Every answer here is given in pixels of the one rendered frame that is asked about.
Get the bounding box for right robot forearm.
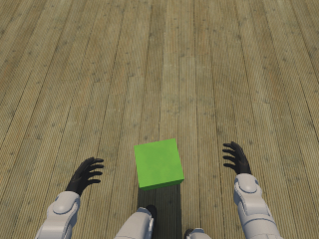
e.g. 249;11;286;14
233;173;284;239

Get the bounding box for left robot thigh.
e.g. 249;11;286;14
114;212;155;239

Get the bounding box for left robot hand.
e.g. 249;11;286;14
65;157;104;197

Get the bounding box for carton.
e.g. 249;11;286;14
134;138;184;191

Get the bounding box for left robot forearm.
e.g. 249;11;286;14
34;191;81;239

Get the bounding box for left robot foot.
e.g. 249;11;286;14
146;204;158;239

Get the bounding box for right robot hand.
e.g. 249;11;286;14
222;141;252;175

